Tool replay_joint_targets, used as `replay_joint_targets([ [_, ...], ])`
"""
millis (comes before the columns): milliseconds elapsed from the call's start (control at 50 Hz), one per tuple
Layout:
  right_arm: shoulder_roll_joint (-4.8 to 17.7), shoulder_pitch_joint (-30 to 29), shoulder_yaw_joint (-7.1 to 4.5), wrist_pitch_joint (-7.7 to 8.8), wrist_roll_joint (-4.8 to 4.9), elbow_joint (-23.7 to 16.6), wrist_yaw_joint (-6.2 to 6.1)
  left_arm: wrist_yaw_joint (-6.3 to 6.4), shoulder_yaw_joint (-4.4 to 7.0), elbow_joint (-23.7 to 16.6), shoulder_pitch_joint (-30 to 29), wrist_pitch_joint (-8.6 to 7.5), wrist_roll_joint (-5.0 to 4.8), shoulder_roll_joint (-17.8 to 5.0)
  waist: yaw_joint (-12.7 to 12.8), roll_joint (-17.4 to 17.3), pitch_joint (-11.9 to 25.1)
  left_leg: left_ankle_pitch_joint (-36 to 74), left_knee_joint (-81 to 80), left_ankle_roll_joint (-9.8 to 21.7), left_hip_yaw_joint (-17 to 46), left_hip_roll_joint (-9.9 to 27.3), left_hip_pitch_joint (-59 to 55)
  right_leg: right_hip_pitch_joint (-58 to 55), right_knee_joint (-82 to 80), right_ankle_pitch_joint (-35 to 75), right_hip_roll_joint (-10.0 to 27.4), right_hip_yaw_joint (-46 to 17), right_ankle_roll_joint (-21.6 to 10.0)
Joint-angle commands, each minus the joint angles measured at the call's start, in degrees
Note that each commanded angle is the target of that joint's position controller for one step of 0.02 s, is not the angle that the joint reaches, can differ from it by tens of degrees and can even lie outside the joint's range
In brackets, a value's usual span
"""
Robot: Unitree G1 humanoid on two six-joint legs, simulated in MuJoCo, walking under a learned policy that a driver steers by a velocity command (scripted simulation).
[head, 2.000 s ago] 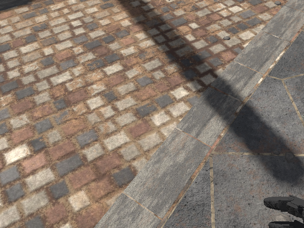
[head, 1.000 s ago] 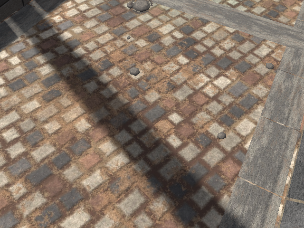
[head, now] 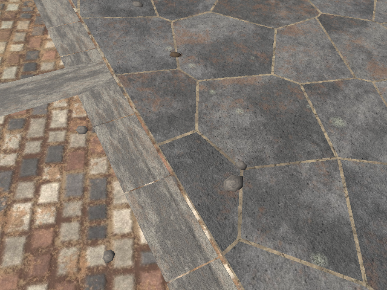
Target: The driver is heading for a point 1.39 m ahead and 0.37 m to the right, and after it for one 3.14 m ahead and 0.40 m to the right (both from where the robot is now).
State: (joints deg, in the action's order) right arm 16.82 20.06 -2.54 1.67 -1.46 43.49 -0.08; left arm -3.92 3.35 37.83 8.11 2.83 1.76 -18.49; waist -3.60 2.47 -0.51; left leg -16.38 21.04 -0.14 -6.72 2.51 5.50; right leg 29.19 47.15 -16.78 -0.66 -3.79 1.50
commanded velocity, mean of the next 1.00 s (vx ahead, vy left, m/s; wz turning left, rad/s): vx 0.30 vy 0.00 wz -0.09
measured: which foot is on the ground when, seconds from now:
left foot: down 0.00-0.08, up 0.10-0.40, down 0.42-0.84, up 0.86-1.00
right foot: up 0.00-0.06, down 0.08-0.60, up 0.62-0.82, down 0.84-1.00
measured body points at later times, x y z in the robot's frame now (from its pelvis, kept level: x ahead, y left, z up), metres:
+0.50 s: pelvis +0.07 -0.01 +0.00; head +0.07 +0.00 +0.45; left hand +0.18 +0.22 -0.14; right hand +0.14 -0.27 -0.13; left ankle +0.08 +0.10 -0.74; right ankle +0.07 -0.11 -0.74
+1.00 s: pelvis +0.21 -0.06 +0.00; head +0.21 -0.07 +0.45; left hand +0.20 +0.21 -0.13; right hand +0.33 -0.32 -0.12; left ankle +0.22 +0.08 -0.67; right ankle +0.14 -0.13 -0.74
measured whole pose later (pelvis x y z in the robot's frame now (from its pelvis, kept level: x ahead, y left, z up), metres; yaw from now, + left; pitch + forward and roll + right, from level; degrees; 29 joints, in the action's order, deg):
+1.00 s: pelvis +0.21 -0.06 +0.00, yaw -4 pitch +2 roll +0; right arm 15.0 9.4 -3.2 2.4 -2.2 48.8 3.1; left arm -0.3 2.3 55.7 23.8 -5.1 1.6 -13.7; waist 2.8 -1.9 1.9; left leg -12.1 60.6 3.8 0.2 3.0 31.9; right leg 5.0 18.3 -15.7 -2.6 3.2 -3.8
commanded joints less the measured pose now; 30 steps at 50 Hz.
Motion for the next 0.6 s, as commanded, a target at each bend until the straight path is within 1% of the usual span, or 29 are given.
replay_joint_targets([
  [20, 10.18, 0.92, -2.57, -0.31, 0.74, -1.47, 0.17, 0.92, -0.34, -4.70, -4.64, -1.10, -0.37, -1.97, -0.51, -15.80, 0.46, 36.60, 1.37, 8.09, 5.66, 9.92, -0.96, -5.75, -11.40, -2.30, -3.60, 7.03, -1.46],
  [40, 9.91, 1.38, -2.40, -0.65, 1.24, -0.90, 0.11, 1.46, -0.32, -4.06, -2.85, -1.45, -0.14, -2.10, 0.47, -15.41, 1.20, 38.17, 4.58, 7.49, 5.69, 9.88, -0.94, -9.41, -16.73, 0.03, -4.17, 6.80, -2.54],
  [60, 9.32, 1.20, -2.07, -0.79, 1.86, -0.52, -0.01, 2.11, -0.22, -2.31, 1.72, -2.19, 0.42, -2.17, 3.40, -12.11, 3.44, 38.52, 10.69, 5.86, 4.12, 8.70, 0.89, -17.38, -25.63, 7.71, -4.42, 6.04, -3.76],
  [80, 7.48, 2.34, -1.36, -0.48, 1.85, -0.87, -0.10, 2.54, 0.31, -1.20, 5.86, -2.84, 1.31, -4.65, 5.36, -7.30, 8.06, 30.21, 17.47, 3.32, 2.65, 7.58, 6.67, -28.39, -27.56, 14.56, 1.72, -0.93, -4.99],
  [100, 0.86, 4.51, 0.72, -0.50, 1.69, -4.96, 0.44, 3.06, 1.26, -2.10, 8.73, -3.21, 1.17, -11.02, 4.65, 8.54, 15.30, -6.32, 31.67, -0.57, -1.21, 2.12, 22.58, -44.86, -23.66, 41.45, 21.85, -23.03, -11.78],
  [120, 3.92, 1.41, 0.00, -2.14, 0.90, -3.65, -0.26, 3.99, 1.01, -0.16, 11.70, -3.09, -1.91, -8.62, 7.84, 6.62, 18.22, -20.03, 35.42, -0.28, 4.82, -0.21, 20.81, -38.60, -23.16, 51.22, 23.48, -22.74, -18.17],
  [140, 5.36, -0.21, -0.43, -2.83, 1.10, -3.67, -0.28, 4.31, 0.22, 0.53, 9.54, -3.13, -2.27, -6.25, 6.52, 4.54, 12.46, -19.36, 38.29, -0.18, 7.00, 0.62, 22.04, -35.65, -23.77, 49.58, 20.00, -17.38, -18.43],
  [160, 4.72, -1.69, -0.21, -2.81, 1.25, -3.07, -0.18, 4.70, -0.95, 0.75, 5.69, -3.20, -1.84, -3.16, 5.24, 3.57, 7.57, -16.87, 36.74, -0.06, 7.66, 1.22, 22.43, -30.93, -25.48, 46.03, 17.20, -13.67, -16.81],
  [180, 4.63, -1.35, -0.25, -2.89, 1.16, -2.35, -0.25, 5.11, -1.65, 0.81, 2.23, -3.01, -1.45, -1.61, 3.29, 3.80, 4.43, -13.63, 33.21, -0.29, 7.76, 1.86, 20.83, -27.11, -27.01, 43.45, 14.11, -10.54, -14.38],
  [200, 4.96, 0.31, -0.41, -3.22, 0.65, -1.32, -0.28, 5.42, -1.78, 1.11, 0.73, -2.96, -1.40, -1.41, 2.07, 5.39, 3.03, -11.08, 31.11, -0.74, 7.10, 1.50, 17.68, -23.59, -27.78, 44.28, 11.97, -7.94, -13.34],
  [220, 4.67, 2.20, -0.38, -3.52, 0.45, 0.06, -0.28, 5.35, -1.88, 1.40, 0.24, -3.01, -0.98, -1.28, 1.49, 5.16, 3.67, -9.55, 30.37, -0.98, 6.29, 0.35, 15.00, -22.24, -27.66, 45.84, 10.86, -6.22, -13.17],
  [240, 3.98, 3.00, -0.25, -3.77, 0.55, 0.67, -0.27, 5.22, -1.95, 1.81, 0.34, -3.19, -0.85, -1.08, 1.32, 4.54, 4.58, -8.89, 28.67, -1.14, 6.10, -0.25, 13.13, -21.55, -27.61, 45.61, 10.56, -5.40, -13.22],
  [260, 3.12, 2.77, -0.04, -3.99, 0.72, 0.95, -0.33, 5.09, -1.97, 2.37, 0.32, -3.32, -0.81, -0.99, 1.32, 4.30, 4.84, -8.39, 26.03, -1.22, 5.94, -0.59, 11.57, -20.60, -27.81, 43.12, 10.21, -4.90, -13.17],
  [300, 1.85, 0.74, 0.33, -4.47, 0.77, 1.07, -0.68, 4.88, -1.93, 3.59, 0.34, -3.37, -0.65, -0.96, 2.05, 5.19, 4.03, -6.34, 20.64, -1.12, 5.66, -1.06, 9.27, -18.43, -28.28, 34.99, 9.78, -5.28, -12.80],
  [340, 1.56, -0.71, 0.41, -4.80, 0.76, 1.38, -1.07, 4.80, -1.94, 4.77, 0.51, -3.21, -0.54, -0.83, 2.59, 5.74, 3.13, -3.38, 16.07, -0.70, 5.44, -1.53, 6.84, -16.00, -28.57, 26.70, 9.84, -6.81, -12.36],
  [360, 1.08, -0.75, 0.52, -4.75, 0.67, 1.77, -1.18, 4.79, -1.97, 5.22, -0.05, -3.07, -0.72, -0.79, 2.00, 4.96, 2.65, -0.30, 12.29, -0.30, 5.20, -1.79, 4.48, -14.21, -28.19, 21.69, 9.42, -7.22, -11.67],
  [380, 0.38, -0.48, 0.75, -4.45, 0.42, 2.26, -1.24, 4.85, -2.04, 5.53, -1.00, -2.91, -1.14, -0.73, 0.88, 3.47, 2.19, 5.15, 6.32, 0.27, 4.97, -2.01, 0.74, -11.69, -27.61, 14.58, 8.40, -7.35, -10.15],
  [400, 1.28, -1.33, 0.74, -3.84, -0.20, 2.26, -1.35, 4.95, -2.30, 6.07, -0.29, -2.93, -1.15, 0.06, 0.95, 1.09, 1.56, 9.55, 2.48, 0.78, 7.95, 0.15, -2.65, -8.74, -27.46, 7.93, 7.36, -8.08, -7.84],
  [420, 3.14, -1.49, 0.68, -2.97, -0.82, 1.94, -1.51, 4.93, -2.59, 6.54, 0.92, -3.00, -0.94, 1.10, 1.70, -2.15, 1.12, 10.92, -0.98, 1.58, 13.88, 5.59, -4.10, -7.00, -25.84, 2.96, 5.44, -7.55, -5.90],
  [440, 6.93, -5.23, -0.10, -2.62, 0.09, 1.99, -1.37, 4.77, -2.41, 7.64, 4.97, -2.66, -1.31, 1.96, 5.87, -8.68, -1.09, 10.14, -0.84, 3.64, 16.25, 8.09, 3.31, -11.18, -26.90, 1.97, 0.73, -3.82, -4.96],
  [460, 4.79, -7.13, 0.11, -2.48, 0.62, 2.17, -0.92, 4.94, -2.38, 9.48, 4.49, -2.26, -0.78, 1.06, 4.58, -8.56, -1.81, 5.01, -1.92, 3.90, 16.10, 7.35, 9.22, -17.75, -26.84, 4.37, 0.73, -3.20, -4.53],
  [480, 3.19, -7.25, 0.56, -2.20, 0.58, 2.53, -0.76, 5.04, -1.90, 10.32, 3.86, -2.25, -0.81, -0.15, 3.90, -7.23, -2.99, 4.33, -2.26, 2.86, 14.41, 5.24, 9.97, -18.95, -26.47, 7.04, 1.35, -3.87, -4.61],
  [520, 2.80, -6.12, 0.65, -1.80, 0.74, 3.95, -1.13, 5.04, -1.43, 11.83, 4.08, -2.69, -1.01, -1.16, 3.31, -7.59, -1.00, 8.93, -1.36, 2.16, 12.31, 3.36, 6.12, -19.63, -26.16, 11.69, 2.61, -4.51, -4.85],
  [540, 2.75, -5.64, 0.59, -1.67, 0.97, 4.67, -1.31, 5.11, -1.45, 12.63, 4.46, -2.88, -1.02, -0.96, 3.17, -7.10, -0.24, 10.67, -0.95, 2.25, 12.00, 3.30, 4.17, -19.26, -26.49, 12.50, 2.91, -4.66, -4.73],
  [560, 3.64, -3.71, 0.05, -1.79, 0.83, 5.61, -1.18, 5.20, -1.38, 13.96, 6.18, -2.93, -1.04, -0.82, 2.75, -6.69, 2.73, -2.08, -0.49, 3.27, 11.29, 1.97, 1.54, -18.82, -25.12, 1.23, 0.89, -2.98, -5.50],
  [580, 5.12, -2.91, -0.60, -2.20, 0.45, 5.74, -0.88, 4.96, -0.91, 14.19, 6.05, -2.68, -0.50, -1.65, 2.02, -6.77, 0.85, -18.32, -1.49, 5.04, 13.39, 2.11, 2.56, -14.53, -22.93, -12.75, -1.01, -1.82, -6.32],
  [600, 6.48, -1.22, -1.13, -2.57, 0.26, 5.90, -0.59, 4.43, -0.55, 13.11, 3.48, -2.47, 0.00, -2.26, 0.66, -7.38, -3.40, -30.45, -4.77, 7.48, 18.49, 4.92, 3.21, -6.87, -19.98, -20.21, -1.43, -1.69, -6.87],
])
Keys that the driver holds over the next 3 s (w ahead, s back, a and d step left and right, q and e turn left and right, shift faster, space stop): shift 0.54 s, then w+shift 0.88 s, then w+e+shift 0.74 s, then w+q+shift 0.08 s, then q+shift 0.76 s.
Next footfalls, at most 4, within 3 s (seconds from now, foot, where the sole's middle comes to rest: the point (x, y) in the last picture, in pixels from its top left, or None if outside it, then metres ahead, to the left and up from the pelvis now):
0.08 right None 0.11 -0.11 -0.78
0.42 left None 0.12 0.10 -0.78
0.84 right None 0.18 -0.14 -0.78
1.28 left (170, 254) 0.63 0.04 -0.78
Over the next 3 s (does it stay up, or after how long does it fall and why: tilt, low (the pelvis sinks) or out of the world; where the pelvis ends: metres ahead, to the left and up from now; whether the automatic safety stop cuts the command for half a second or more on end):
stays up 1.59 -0.34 -0.03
